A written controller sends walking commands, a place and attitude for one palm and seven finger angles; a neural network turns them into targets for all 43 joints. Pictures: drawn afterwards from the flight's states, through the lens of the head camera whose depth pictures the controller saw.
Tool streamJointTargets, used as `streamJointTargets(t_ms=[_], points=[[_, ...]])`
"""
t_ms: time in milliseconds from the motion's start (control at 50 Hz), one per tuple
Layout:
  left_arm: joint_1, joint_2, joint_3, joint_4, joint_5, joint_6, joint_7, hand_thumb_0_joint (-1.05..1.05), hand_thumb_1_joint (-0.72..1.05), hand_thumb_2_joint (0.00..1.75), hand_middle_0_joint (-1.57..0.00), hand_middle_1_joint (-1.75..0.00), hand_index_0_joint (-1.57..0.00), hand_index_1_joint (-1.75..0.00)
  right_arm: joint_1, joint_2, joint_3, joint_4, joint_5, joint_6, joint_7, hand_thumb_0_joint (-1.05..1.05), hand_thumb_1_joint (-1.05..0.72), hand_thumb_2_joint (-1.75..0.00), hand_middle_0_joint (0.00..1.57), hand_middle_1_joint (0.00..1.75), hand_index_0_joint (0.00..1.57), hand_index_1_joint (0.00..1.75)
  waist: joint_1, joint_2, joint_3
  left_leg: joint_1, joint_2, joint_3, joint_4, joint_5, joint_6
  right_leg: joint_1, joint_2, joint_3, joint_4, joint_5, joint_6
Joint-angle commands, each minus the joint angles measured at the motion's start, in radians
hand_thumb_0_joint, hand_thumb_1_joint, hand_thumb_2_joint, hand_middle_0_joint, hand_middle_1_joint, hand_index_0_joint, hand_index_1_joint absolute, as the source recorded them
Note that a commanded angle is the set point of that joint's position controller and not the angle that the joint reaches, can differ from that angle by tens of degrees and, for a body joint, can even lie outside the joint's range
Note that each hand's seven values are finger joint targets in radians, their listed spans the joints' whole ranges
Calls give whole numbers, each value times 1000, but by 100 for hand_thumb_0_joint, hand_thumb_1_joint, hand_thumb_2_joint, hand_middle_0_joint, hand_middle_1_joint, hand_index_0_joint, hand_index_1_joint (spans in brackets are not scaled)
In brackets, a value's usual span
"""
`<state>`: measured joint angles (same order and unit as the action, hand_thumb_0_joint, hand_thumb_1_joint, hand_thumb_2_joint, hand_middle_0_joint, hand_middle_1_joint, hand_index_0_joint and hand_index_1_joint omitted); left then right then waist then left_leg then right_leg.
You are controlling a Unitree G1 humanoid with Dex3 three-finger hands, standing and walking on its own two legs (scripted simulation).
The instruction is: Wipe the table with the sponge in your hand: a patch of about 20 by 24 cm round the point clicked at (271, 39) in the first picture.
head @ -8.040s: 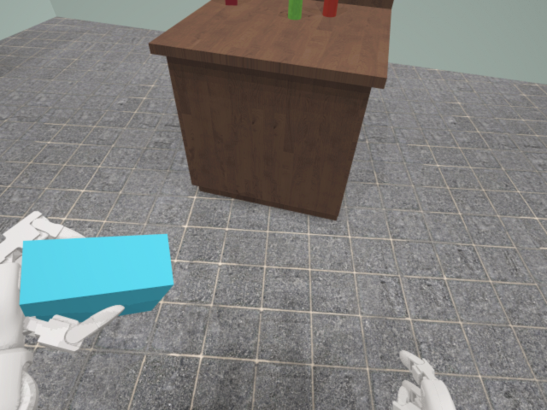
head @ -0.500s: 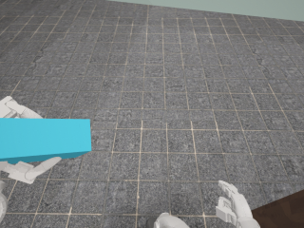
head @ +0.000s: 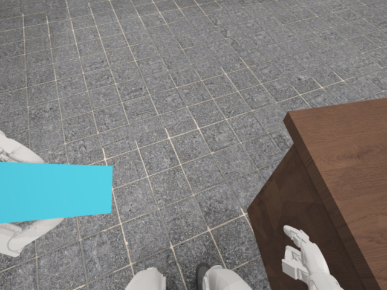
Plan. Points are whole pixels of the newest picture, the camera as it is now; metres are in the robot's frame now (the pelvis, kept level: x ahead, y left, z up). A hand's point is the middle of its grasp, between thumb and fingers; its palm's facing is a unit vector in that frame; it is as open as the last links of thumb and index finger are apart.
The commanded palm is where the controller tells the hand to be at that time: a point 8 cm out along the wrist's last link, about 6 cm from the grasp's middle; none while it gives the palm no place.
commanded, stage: turn to face it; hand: left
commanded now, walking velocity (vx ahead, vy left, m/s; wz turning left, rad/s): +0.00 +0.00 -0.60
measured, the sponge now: (62, 191) +0.23 +0.19 +0.16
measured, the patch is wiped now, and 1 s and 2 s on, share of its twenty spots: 0.00 0.00 0.00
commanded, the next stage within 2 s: none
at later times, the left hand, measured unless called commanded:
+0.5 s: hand (160, 194) +0.23 +0.05 +0.19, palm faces +0.04 -0.85 -0.52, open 10.1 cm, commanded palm +0.17 +0.14 +0.19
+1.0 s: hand (178, 202) +0.22 +0.03 +0.18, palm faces -0.09 -0.91 -0.41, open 10.1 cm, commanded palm +0.19 +0.09 +0.19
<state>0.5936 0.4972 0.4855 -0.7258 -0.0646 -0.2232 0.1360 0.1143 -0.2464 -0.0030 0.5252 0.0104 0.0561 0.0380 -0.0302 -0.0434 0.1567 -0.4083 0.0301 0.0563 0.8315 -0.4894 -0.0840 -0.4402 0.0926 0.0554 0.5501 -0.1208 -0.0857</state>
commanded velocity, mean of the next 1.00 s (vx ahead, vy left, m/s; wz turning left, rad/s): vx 0.00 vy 0.00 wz -0.60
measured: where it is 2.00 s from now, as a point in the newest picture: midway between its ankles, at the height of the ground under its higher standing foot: outside the picture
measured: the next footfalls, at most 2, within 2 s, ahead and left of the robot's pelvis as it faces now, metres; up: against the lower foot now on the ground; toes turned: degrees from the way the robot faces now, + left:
left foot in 0.06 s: +0.04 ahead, +0.13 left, +0.00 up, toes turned +2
right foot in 0.36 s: -0.01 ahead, -0.17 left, +0.00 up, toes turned -19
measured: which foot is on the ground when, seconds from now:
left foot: up 0.00-0.04, down 0.06-0.36, up 0.38-0.76, down 0.78-1.00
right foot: down 0.00-0.10, up 0.12-0.34, down 0.36-0.80, up 0.82-1.00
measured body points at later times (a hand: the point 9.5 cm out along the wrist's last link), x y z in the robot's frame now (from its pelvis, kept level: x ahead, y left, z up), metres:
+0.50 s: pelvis -0.07 -0.08 +0.00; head +0.00 -0.13 +0.44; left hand +0.22 +0.10 +0.21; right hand +0.10 -0.26 -0.11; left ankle -0.05 +0.09 -0.65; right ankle -0.05 -0.15 -0.73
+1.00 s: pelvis -0.10 -0.05 +0.01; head -0.05 -0.08 +0.46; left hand +0.22 +0.08 +0.21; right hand +0.01 -0.27 -0.08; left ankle -0.05 +0.06 -0.73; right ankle -0.14 -0.17 -0.67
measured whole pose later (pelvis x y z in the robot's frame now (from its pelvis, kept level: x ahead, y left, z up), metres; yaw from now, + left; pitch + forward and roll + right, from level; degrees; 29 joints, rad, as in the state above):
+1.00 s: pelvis -0.10 -0.05 +0.01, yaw -34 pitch -2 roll -1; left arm 0.39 0.37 0.32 -0.60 -0.03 -0.10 0.14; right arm 0.12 -0.10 0.13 0.50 0.00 0.05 0.08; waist 0.11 0.03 0.15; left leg -0.16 0.15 0.21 0.53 -0.32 -0.03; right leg -0.48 -0.02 -0.06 0.97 -0.42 0.05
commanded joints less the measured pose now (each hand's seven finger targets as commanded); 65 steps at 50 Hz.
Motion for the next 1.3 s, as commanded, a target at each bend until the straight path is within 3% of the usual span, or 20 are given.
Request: streamJointTargets(t_ms=[0, 40, 80, 100, 180, 300, 320, 360, 380, 440, 700, 740, 780, 840, 920, 1080, 1120, 1160, 1200, 1280], points=[[21, 91, 131, -78, -6, -18, 33, 0, 10, 130, -120, -160, -120, -160, -4, -73, -45, -125, 11, -34, -19, 0, -90, -90, 20, 30, 20, 30, 49, -48, -341, 222, 19, -16, -268, 79, 30, 89, -256, 345, -188, -62, -33], [-35, 73, 93, -45, -5, -17, 23, 0, 10, 130, -120, -160, -120, -160, 0, -85, -46, -123, 9, -41, -39, 0, -90, -90, 20, 30, 20, 30, 43, 50, -285, 361, 124, -77, -443, 106, 85, -89, -152, 271, -61, -205, 33], [-117, 60, 66, -43, 22, -20, 16, 0, 10, 130, -120, -160, -120, -160, -25, -91, -48, -149, 6, -53, -59, 0, -90, -90, 20, 30, 20, 30, 54, 287, -229, 266, 433, -287, -557, 288, 234, -163, -26, 26, 456, -384, 116], [-152, 84, 75, -4, 39, -17, 18, 0, 10, 130, -120, -160, -120, -160, -44, -62, -38, -129, 2, -61, -64, 0, -90, -90, 20, 30, 20, 30, 58, 289, -219, 115, 462, -232, -569, 234, 249, -109, -66, 6, 673, -358, 129], [-292, -29, -105, 15, 41, -1, 5, 0, 10, 130, -120, -160, -120, -160, -5, -79, -44, -124, 18, -79, -54, 0, -90, -90, 20, 30, 20, 30, 51, 215, -118, 128, 379, -10, -492, 368, 206, -124, -138, -62, 569, -338, 151], [-377, 30, -81, -55, 41, 3, 20, 0, 10, 130, -120, -160, -120, -160, 36, -96, -43, -140, 11, -141, -46, 0, -90, -90, 20, 30, 20, 30, 52, 276, -190, 163, 312, 85, -264, 418, 101, 190, -91, -200, 52, -202, 150], [-363, 51, -53, -71, 41, -1, 22, 0, 10, 130, -120, -160, -120, -160, 47, -88, -44, -139, 15, -147, -40, 0, -90, -90, 20, 30, 20, 30, 53, 215, -228, 164, 274, 101, -150, 386, 75, 248, -122, -160, -51, -81, 127], [-257, 160, 68, -60, 32, -14, 39, 0, 10, 130, -120, -160, -120, -160, -14, -35, -26, -171, 11, -134, -44, 0, -90, -90, 20, 30, 20, 30, 74, -178, -277, -147, 59, 88, 230, -145, -2, 409, -413, 334, -127, 574, -52], [-239, 180, 108, -60, 12, -10, 39, 0, 10, 130, -120, -160, -120, -160, -35, -45, -21, -168, 6, -123, -45, 0, -90, -90, 20, 30, 20, 30, 79, -198, -295, -172, 68, -24, 368, -144, -6, 389, -462, 376, -140, 628, -86], [13, 166, 179, -52, -27, -10, 19, 0, 10, 130, -120, -160, -120, -160, -55, -26, -1, -162, -7, -67, -23, 0, -90, -90, 20, 30, 20, 30, 74, 11, -333, -226, 80, -87, 391, -32, -12, 435, -368, 324, -78, 550, -102], [-225, 48, -35, 30, 22, 69, 25, 0, 10, 130, -120, -160, -120, -160, -64, -52, 2, -129, -8, 25, -34, 0, -90, -90, 20, 30, 20, 30, 70, -132, -355, 256, 12, -1, -363, 146, 31, 218, -266, 359, -200, 135, -25], [-309, 54, -57, -28, 27, 67, 22, 0, 10, 130, -120, -160, -120, -160, -72, -63, -7, -126, -6, 21, -41, 0, -90, -90, 20, 30, 20, 30, 70, -39, -336, 418, 104, -23, -490, 246, 62, 92, -195, 314, -113, 65, 31], [-342, 52, -62, -95, 43, 54, 21, 0, 10, 130, -120, -160, -120, -160, -64, -80, -19, -154, -12, 9, -43, 0, -90, -90, 20, 30, 20, 30, 67, 210, -288, 521, 366, -192, -504, 520, 162, -151, -78, 145, 151, -287, 98], [-341, 88, -33, -144, 52, 43, 24, 0, 10, 130, -120, -160, -120, -160, -75, -37, -13, -165, -12, -22, -37, 0, -90, -90, 20, 30, 20, 30, 78, 294, -251, 347, 429, -116, -499, 616, 229, -131, -115, -8, 579, -368, 126], [-311, 17, -97, -158, 33, 43, 13, 0, 10, 130, -120, -160, -120, -160, -22, -69, -29, -155, 6, -59, -9, 0, -90, -90, 20, 30, 20, 30, 54, 312, -201, 395, 364, 76, -442, 779, 155, -135, -133, -118, 448, -306, 142], [-194, 51, -19, -14, 14, 49, 1, 0, 10, 130, -120, -160, -120, -160, 36, -92, -32, -171, 3, -89, -5, 0, -90, -90, 20, 30, 20, 30, 31, 325, -219, 381, 350, 179, -294, 858, 83, 112, -69, -242, 64, -173, 134], [-180, 77, 3, -37, 13, 43, -2, 0, 10, 130, -120, -160, -120, -160, 45, -84, -29, -171, 15, -82, -2, 0, -90, -90, 20, 30, 20, 30, 41, 186, -283, 311, 303, 188, -59, 718, 56, 287, -111, -180, -108, 63, 103], [-121, 183, 88, -50, 7, 29, 12, 0, 10, 130, -120, -160, -120, -160, -6, -40, 1, -205, 8, -67, -14, 0, -90, -90, 20, 30, 20, 30, 63, -225, -350, -161, 72, 119, 340, -177, -8, 610, -406, 306, -55, 1049, -80], [-91, 168, 113, -87, -20, 30, 12, 0, 10, 130, -120, -160, -120, -160, 6, -57, -2, -178, 9, -49, -12, 0, -90, -90, 20, 30, 20, 30, 47, -176, -366, -203, 117, -63, 476, -129, -18, 556, -431, 295, -71, 892, -86], [-10, 146, 150, -159, -38, 14, 16, 0, 10, 130, -120, -160, -120, -160, -71, -21, 25, -167, -11, -2, -5, 0, -90, -90, 20, 30, 20, 30, 46, -41, -384, -148, 83, -54, 330, 9, -28, 450, -346, 200, -102, 576, -74]])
